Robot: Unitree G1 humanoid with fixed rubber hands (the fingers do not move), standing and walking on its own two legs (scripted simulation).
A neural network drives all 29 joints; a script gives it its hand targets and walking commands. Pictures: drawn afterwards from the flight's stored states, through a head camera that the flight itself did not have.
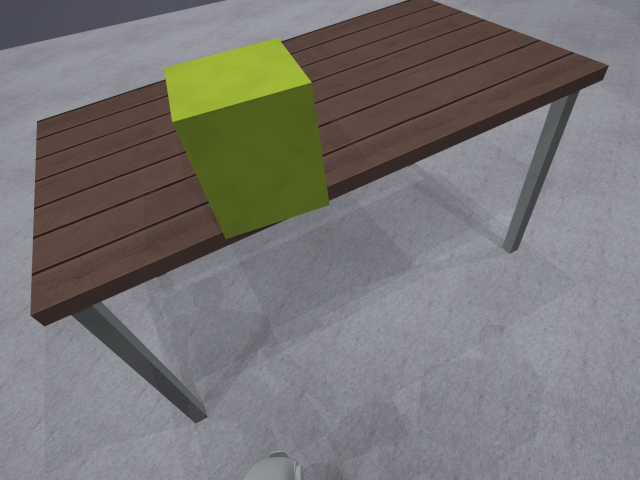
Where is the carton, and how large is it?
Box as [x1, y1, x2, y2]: [164, 38, 329, 238]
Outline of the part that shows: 278,38 164,68 172,122 225,238 329,204 311,82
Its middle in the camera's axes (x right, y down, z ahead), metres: -0.13 -0.18 +0.72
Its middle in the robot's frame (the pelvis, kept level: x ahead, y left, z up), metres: +0.68 +0.19 +0.08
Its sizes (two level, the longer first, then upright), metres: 0.210 0.200 0.250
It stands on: a table, 0.73 m high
